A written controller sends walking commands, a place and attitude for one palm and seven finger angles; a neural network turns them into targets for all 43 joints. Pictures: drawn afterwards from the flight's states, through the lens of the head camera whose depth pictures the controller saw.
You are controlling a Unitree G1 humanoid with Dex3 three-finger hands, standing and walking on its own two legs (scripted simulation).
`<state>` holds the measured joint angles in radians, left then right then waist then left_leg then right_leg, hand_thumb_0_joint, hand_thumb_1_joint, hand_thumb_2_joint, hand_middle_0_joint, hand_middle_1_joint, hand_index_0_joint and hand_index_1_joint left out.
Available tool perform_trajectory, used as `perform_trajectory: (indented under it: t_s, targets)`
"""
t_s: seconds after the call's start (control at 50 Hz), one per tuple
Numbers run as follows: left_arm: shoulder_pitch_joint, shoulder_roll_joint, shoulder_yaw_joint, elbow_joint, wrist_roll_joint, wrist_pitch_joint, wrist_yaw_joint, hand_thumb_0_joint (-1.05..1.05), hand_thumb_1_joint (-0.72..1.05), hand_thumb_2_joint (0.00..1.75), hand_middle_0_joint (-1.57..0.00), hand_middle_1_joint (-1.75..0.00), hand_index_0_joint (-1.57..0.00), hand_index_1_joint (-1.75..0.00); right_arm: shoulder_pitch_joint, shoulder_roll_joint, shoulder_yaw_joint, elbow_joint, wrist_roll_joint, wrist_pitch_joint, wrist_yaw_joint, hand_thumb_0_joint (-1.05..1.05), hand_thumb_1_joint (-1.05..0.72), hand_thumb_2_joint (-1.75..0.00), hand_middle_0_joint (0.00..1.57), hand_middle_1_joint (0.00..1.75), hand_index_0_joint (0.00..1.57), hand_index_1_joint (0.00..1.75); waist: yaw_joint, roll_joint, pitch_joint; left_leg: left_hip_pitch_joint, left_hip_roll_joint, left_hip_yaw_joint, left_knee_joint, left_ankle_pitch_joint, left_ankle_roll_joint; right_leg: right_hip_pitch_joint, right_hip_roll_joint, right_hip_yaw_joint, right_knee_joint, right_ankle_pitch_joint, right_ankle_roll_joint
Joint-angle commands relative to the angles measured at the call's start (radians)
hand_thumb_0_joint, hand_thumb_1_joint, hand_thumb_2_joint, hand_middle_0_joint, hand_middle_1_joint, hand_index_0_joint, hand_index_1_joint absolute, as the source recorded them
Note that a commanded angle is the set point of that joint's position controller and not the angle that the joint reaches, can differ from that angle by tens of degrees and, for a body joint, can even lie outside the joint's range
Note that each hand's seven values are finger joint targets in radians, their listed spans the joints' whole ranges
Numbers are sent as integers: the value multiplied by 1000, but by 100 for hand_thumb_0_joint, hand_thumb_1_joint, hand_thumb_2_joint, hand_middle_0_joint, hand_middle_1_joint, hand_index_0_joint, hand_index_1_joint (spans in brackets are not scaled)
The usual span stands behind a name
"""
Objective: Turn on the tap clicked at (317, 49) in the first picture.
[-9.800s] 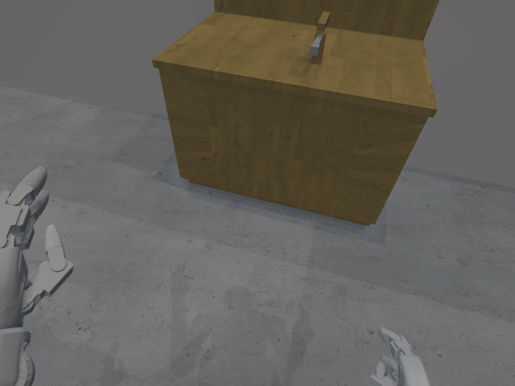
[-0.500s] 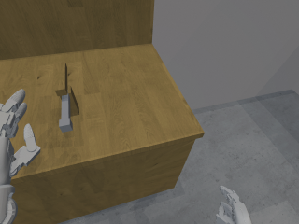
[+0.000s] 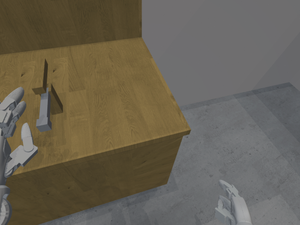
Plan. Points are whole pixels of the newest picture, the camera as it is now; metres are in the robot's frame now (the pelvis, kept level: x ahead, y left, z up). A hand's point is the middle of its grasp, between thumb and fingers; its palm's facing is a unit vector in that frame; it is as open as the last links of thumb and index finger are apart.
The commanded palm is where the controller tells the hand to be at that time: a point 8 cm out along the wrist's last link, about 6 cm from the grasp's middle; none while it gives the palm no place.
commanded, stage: shuffle to correct the standing spot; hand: left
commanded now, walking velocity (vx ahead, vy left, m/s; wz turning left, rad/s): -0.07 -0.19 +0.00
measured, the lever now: (44, 124) +0.34 +0.32 +0.05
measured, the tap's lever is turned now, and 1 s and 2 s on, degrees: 0 0 0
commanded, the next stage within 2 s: come to a stop and stand still in 0.04 s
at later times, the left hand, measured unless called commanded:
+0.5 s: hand (15, 129) +0.24 +0.27 +0.19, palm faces +0.43 -0.77 -0.46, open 7.4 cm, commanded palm +0.15 +0.28 +0.17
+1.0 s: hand (6, 136) +0.24 +0.31 +0.15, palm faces +0.35 -0.82 -0.45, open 7.4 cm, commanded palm +0.17 +0.34 +0.17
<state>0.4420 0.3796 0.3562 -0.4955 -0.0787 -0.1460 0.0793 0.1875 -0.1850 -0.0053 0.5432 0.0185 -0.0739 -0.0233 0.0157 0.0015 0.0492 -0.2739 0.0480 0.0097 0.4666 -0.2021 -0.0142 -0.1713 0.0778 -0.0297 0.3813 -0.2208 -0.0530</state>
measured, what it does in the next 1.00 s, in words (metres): shifts its weight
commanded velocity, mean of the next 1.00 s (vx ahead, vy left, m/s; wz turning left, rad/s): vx -0.01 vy -0.01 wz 0.00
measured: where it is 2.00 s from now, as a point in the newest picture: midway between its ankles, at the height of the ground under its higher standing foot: outside the picture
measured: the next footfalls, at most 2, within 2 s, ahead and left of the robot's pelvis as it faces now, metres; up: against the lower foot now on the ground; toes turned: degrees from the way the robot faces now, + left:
none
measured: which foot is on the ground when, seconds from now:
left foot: down 0.00-1.00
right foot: down 0.00-1.00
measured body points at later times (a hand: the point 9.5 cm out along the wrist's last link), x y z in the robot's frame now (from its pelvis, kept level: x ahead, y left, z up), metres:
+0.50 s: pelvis +0.00 +0.00 -0.01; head +0.03 +0.00 +0.44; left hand +0.21 +0.31 +0.21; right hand +0.18 -0.22 -0.09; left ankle +0.03 +0.13 -0.74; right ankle -0.01 -0.08 -0.74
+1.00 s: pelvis +0.02 +0.06 -0.01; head +0.07 +0.09 +0.44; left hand +0.22 +0.35 +0.18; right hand +0.22 -0.15 -0.08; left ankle +0.03 +0.13 -0.74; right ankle -0.01 -0.08 -0.74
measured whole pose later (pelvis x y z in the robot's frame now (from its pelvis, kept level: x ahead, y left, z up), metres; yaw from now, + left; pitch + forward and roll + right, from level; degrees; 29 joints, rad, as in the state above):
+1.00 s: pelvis +0.02 +0.06 -0.01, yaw +0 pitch +1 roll -2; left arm 0.43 0.40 0.40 -0.55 -0.02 -0.19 0.10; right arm 0.14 -0.20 0.02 0.54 0.00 -0.09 0.01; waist 0.02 -0.02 0.11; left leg -0.30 -0.04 0.04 0.54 -0.27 0.08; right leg -0.19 -0.01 -0.01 0.46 -0.29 0.03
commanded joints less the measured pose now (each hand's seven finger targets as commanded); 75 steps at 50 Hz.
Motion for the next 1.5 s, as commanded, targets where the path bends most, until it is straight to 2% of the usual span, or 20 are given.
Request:
perform_trajectory:
  t_s: [0.0, 0.26, 0.36, 0.38, 0.4, 0.42, 0.46, 0.52, 0.56, 0.66, 0.68, 0.7, 0.78, 0.8, 0.88, 1.0, 1.12, 1.18, 1.2, 1.48]
  targets:
    - [-52, 156, 111, -195, -13, -52, 19, 0, 90, 90, -20, -30, -20, -30, -63, -130, -51, -146, -3, -44, -19, 0, -90, -90, 20, 30, 20, 30, -12, 28, -166, 121, 44, -21, -2, 147, 30, -31, -109, 68, -69, 208, 47]
    - [6, 162, 124, -204, -8, -53, 59, 0, 90, 90, -20, -30, -20, -30, -91, -126, -39, -139, 6, -41, -30, 0, -90, -90, 20, 30, 20, 30, 0, -4, -153, 75, -8, -21, 80, 72, 39, -17, -189, 162, -92, 261, 75]
    - [-19, 163, 117, -185, 0, -50, 64, 0, 90, 90, -20, -30, -20, -30, -93, -131, -34, -126, 3, -41, -36, 0, -90, -90, 20, 30, 20, 30, -2, 0, -129, 101, 4, -35, 30, 83, 48, -31, -169, 134, -93, 179, 67]
    - [-926, 937, 309, -490, -25, -210, 76, 0, 90, 90, -20, -30, -20, -30, 51, -163, 171, -237, 61, -33, -122, 0, -90, -90, 20, 30, 20, 30, -57, 141, 7, 63, -30, -38, -22, 126, 44, -61, -121, 40, -130, 102, 89]
    - [-507, 373, 307, -40, 17, -154, 49, 0, 90, 90, -20, -30, -20, -30, -32, -67, 11, -141, 44, -81, -82, 0, -90, -90, 20, 30, 20, 30, -8, 75, -76, 105, 57, -37, 12, 81, 37, -179, -140, 58, -28, -101, 42]
    - [-328, 314, 219, 82, 9, -124, 45, 0, 90, 90, -20, -30, -20, -30, -59, -152, -4, -113, 0, -87, -53, 0, -90, -90, 20, 30, 20, 30, 12, 103, -58, 90, 5, -40, 34, 27, 30, -154, -122, 114, -57, -19, 11]
    - [-213, 261, 164, 40, 3, -135, 25, 0, 90, 90, -20, -30, -20, -30, -28, -171, -22, -112, -5, -103, -9, 0, -90, -90, 20, 30, 20, 30, 19, 10, -117, 37, -18, -29, 77, -37, 26, -95, -178, 170, -71, 8, 1]
    - [-25, 151, 86, -54, -3, -133, 11, 0, 90, 90, -20, -30, -20, -30, -46, -167, -24, -124, 3, -113, 31, 0, -90, -90, 20, 30, 20, 30, 26, -49, -176, 79, -7, -18, 55, 62, 35, -37, -175, 125, -22, 164, 16]
    - [-16, 160, 100, -112, 10, -124, 17, 0, 90, 90, -20, -30, -20, -30, -75, -167, -25, -119, -1, -115, 30, 0, -90, -90, 20, 30, 20, 30, 19, -77, -168, 106, 11, -23, 23, 105, 36, -38, -157, 97, -11, 199, 31]
    - [-110, 210, 169, -182, 37, -120, 39, 0, 90, 90, -20, -30, -20, -30, -99, -160, -18, -113, -19, -99, 3, 0, -90, -90, 20, 30, 20, 30, 4, 31, -153, 104, 31, -54, -38, 166, 44, 2, -129, 63, 11, 208, 33]
    - [-141, 280, 222, -219, 45, -117, 49, 0, 90, 90, -20, -30, -20, -30, -108, -168, -19, -111, -21, -90, 0, 0, -90, -90, 20, 30, 20, 30, 8, 53, -176, 127, 36, -56, -34, 198, 48, 7, -126, 65, 26, 225, 32]
    - [-130, 212, 179, -213, 43, -117, 46, 0, 90, 90, -20, -30, -20, -30, -99, -151, -18, -115, -21, -85, -4, 0, -90, -90, 20, 30, 20, 30, 0, 73, -189, 131, 39, -57, -26, 244, 52, 24, -128, 43, 33, 246, 32]
    - [-95, 231, 194, -263, 51, -107, 50, 0, 90, 90, -20, -30, -20, -30, -89, -161, -24, -123, -19, -80, 7, 0, -90, -90, 20, 30, 20, 30, 7, 146, -247, 216, 47, -69, 6, 419, 58, 12, -115, 21, 81, 279, 34]
    - [-75, 169, 147, -269, 50, -109, 45, 0, 90, 90, -20, -30, -20, -30, -82, -152, -23, -129, -22, -77, 11, 0, -90, -90, 20, 30, 20, 30, -1, 141, -239, 231, 53, -78, 5, 459, 60, -10, -110, 3, 94, 239, 36]
    - [-20, 184, 162, -265, 60, -98, 45, 0, 90, 90, -20, -30, -20, -30, -75, -159, -30, -132, -21, -72, 25, 0, -90, -90, 20, 30, 20, 30, 3, 163, -217, 267, 90, -106, 0, 512, 62, -92, -99, -9, 102, 60, 43]
    - [6, 149, 152, -198, 53, -91, 35, 0, 90, 90, -20, -30, -20, -30, -70, -153, -27, -141, -13, -42, 18, 0, -90, -90, 20, 30, 20, 30, -9, 36, -188, 146, 65, -81, -5, 341, 41, 1, -113, -14, 34, 173, 40]
    - [-53, 167, 130, -262, 51, -93, 37, 0, 90, 90, -20, -30, -20, -30, -84, -155, -24, -152, -13, -45, 10, 0, -90, -90, 20, 30, 20, 30, -8, 141, -183, 169, 78, -105, -50, 286, 31, -35, -113, -11, 46, 62, 41]
    - [-49, 200, 162, -261, 56, -88, 44, 0, 90, 90, -20, -30, -20, -30, -92, -158, -23, -149, -8, -49, 7, 0, -90, -90, 20, 30, 20, 30, -1, 91, -183, 128, 69, -105, -54, 205, 26, 8, -117, -3, 27, 119, 38]
    - [-37, 147, 120, -243, 50, -93, 39, 0, 90, 90, -20, -30, -20, -30, -87, -151, -19, -145, -13, -46, 7, 0, -90, -90, 20, 30, 20, 30, -5, 75, -184, 121, 64, -99, -53, 184, 27, 12, -118, -7, 20, 125, 36]
    - [-49, 182, 135, -200, 49, -106, 43, 0, 90, 90, -20, -30, -20, -30, -95, -157, -26, -144, -1, -62, -7, 0, -90, -90, 20, 30, 20, 30, 0, 85, -129, 48, 54, -117, -123, -75, 34, 20, -130, 25, -15, 76, 34]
